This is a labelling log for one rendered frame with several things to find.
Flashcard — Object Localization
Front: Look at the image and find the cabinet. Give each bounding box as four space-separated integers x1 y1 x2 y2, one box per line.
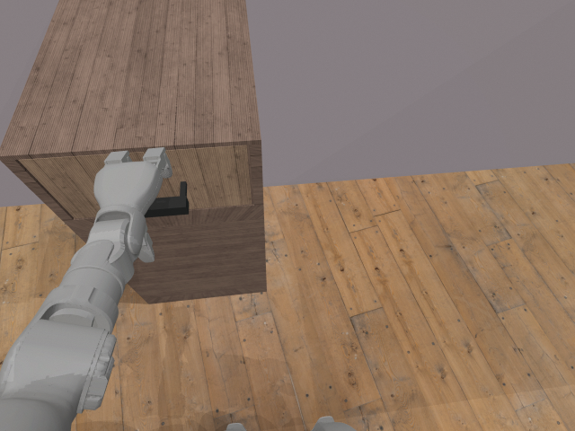
0 0 267 304

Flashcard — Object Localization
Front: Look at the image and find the handle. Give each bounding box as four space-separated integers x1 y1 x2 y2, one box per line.
144 181 189 218

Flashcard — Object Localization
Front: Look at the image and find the left robot hand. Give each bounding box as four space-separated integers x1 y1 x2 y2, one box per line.
93 147 173 263

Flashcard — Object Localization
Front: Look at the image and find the robot left forearm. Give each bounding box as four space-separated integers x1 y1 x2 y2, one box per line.
0 205 146 397

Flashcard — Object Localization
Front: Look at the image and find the left robot upper arm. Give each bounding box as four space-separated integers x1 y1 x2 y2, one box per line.
0 319 117 431

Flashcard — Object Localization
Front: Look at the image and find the robot right shin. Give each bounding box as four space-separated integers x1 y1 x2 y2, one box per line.
312 416 334 430

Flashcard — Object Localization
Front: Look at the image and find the drawer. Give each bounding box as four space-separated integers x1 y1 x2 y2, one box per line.
19 145 252 218

